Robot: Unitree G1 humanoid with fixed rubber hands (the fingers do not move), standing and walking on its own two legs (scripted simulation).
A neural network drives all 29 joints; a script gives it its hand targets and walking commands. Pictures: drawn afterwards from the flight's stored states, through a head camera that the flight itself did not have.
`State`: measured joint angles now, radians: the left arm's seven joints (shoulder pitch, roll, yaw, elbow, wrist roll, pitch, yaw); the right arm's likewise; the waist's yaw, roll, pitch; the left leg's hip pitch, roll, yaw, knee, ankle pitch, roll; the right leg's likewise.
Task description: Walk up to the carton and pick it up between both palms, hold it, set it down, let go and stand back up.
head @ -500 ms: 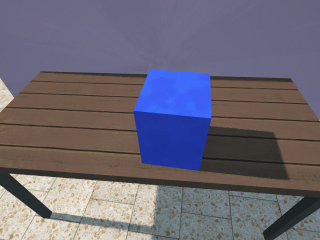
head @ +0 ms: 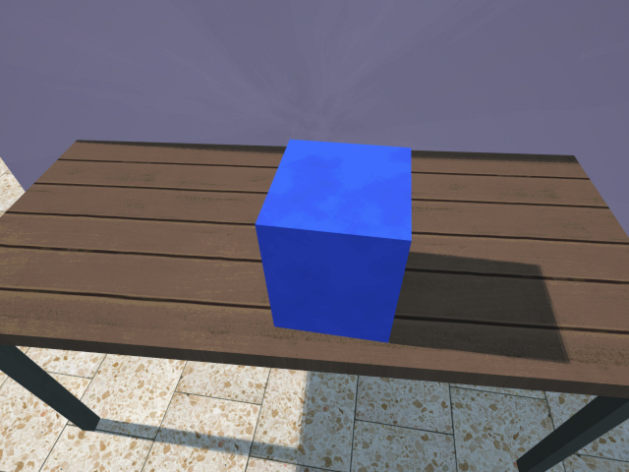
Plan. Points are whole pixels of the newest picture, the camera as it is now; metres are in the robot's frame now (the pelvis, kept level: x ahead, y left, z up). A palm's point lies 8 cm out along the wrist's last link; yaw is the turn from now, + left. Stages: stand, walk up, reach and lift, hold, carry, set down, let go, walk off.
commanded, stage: stand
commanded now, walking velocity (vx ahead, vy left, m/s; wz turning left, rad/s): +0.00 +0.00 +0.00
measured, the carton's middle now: (339, 241) +0.49 -0.01 +0.01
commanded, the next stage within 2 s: none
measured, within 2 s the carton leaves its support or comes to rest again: neither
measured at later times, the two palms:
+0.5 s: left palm out of the picture +0.06 +0.25 -0.10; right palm out of the picture +0.07 -0.27 -0.11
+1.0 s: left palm out of the picture +0.07 +0.25 -0.11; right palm out of the picture +0.08 -0.27 -0.11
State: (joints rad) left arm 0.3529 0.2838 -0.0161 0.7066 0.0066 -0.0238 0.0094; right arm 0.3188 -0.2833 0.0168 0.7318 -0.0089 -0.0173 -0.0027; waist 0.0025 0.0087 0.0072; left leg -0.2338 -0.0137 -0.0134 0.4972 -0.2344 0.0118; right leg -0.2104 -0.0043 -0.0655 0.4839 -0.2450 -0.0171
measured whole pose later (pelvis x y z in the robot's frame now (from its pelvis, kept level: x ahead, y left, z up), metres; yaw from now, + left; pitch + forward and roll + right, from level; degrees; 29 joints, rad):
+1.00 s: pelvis +0.01 -0.01 +0.00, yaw +1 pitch -2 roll +0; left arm 0.34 0.28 -0.01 0.75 0.00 -0.02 0.02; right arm 0.32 -0.27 0.00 0.77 -0.01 -0.01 -0.02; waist 0.00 0.00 0.01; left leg -0.21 0.00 -0.04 0.47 -0.23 -0.01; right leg -0.18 0.01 -0.08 0.45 -0.24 -0.03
